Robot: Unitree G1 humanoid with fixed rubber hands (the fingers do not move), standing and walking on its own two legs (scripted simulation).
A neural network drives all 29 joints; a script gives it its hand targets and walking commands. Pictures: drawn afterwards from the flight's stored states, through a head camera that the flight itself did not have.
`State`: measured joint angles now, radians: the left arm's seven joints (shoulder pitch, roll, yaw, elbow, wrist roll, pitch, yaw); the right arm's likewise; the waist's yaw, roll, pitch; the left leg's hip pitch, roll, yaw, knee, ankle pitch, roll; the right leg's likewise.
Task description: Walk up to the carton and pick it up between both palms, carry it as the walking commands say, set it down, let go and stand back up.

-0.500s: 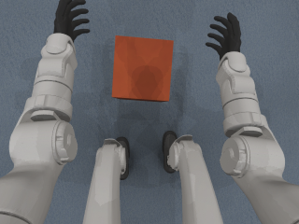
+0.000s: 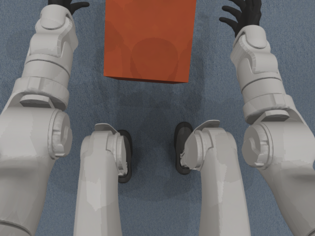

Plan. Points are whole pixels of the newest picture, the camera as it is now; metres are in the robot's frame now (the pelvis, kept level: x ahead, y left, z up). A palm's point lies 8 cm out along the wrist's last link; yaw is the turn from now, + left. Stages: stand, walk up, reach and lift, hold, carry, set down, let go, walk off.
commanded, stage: reach and lift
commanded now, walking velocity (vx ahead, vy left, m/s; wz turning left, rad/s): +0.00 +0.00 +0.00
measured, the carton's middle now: (148, 44) +0.52 +0.02 -0.32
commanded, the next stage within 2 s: none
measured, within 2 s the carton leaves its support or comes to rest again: leaves its support in 1.92 s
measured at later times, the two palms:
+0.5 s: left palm (84, 30) +0.54 +0.18 -0.27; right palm (225, 35) +0.53 -0.18 -0.26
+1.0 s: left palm (88, 26) +0.54 +0.17 -0.25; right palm (218, 37) +0.52 -0.16 -0.25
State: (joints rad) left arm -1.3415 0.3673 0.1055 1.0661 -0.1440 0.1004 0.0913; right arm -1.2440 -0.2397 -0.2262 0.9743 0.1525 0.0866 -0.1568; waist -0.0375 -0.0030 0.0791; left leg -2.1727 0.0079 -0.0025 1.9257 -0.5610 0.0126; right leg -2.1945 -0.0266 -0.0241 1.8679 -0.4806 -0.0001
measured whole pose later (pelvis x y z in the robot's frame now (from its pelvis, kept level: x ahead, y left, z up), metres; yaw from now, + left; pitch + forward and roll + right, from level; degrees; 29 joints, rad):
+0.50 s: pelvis -0.01 +0.00 -0.08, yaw +0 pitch +38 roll -1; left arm -1.48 0.42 -0.03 1.17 -0.26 0.02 0.11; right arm -1.46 -0.34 -0.08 1.17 0.31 0.01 -0.16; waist -0.03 -0.02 0.37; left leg -2.27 0.01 -0.01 2.22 -0.60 0.01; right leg -2.31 -0.02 -0.02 2.15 -0.50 0.00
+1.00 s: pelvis -0.01 +0.00 -0.07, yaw +0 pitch +38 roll -1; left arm -1.53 0.39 -0.05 1.23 -0.27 0.02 0.10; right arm -1.47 -0.29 -0.08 1.20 0.28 0.00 -0.16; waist -0.03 -0.01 0.35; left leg -2.26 0.01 0.00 2.19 -0.58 0.02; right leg -2.29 -0.02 -0.02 2.12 -0.49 0.00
